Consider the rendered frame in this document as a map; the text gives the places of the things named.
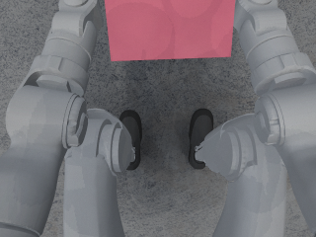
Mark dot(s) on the robot left forearm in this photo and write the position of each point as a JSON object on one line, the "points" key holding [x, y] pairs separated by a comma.
{"points": [[68, 49]]}

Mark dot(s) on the robot right forearm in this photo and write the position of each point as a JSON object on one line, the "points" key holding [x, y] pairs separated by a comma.
{"points": [[270, 48]]}

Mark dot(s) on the left robot upper arm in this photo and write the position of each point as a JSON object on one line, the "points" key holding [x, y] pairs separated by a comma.
{"points": [[42, 124]]}

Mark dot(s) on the carton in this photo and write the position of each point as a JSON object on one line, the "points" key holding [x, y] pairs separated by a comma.
{"points": [[169, 29]]}

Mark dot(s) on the robot left shin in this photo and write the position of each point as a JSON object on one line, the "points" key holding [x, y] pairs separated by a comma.
{"points": [[103, 114]]}

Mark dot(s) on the robot left foot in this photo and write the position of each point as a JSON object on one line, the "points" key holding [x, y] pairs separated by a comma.
{"points": [[132, 121]]}

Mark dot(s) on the right robot upper arm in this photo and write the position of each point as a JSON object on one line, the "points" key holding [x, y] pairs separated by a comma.
{"points": [[286, 119]]}

